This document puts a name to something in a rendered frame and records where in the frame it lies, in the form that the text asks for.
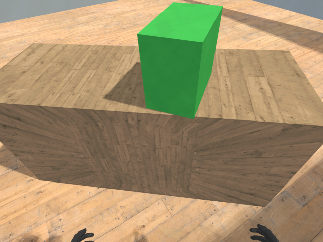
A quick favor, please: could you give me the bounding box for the right robot hand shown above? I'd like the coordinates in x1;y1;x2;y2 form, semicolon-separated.
250;224;279;242

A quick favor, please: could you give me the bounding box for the left robot hand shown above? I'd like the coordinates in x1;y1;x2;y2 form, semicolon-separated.
71;228;94;242

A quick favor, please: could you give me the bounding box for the pedestal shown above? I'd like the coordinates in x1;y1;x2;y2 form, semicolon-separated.
0;43;323;207

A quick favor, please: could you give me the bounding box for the carton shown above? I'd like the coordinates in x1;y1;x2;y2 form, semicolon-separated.
137;2;223;119

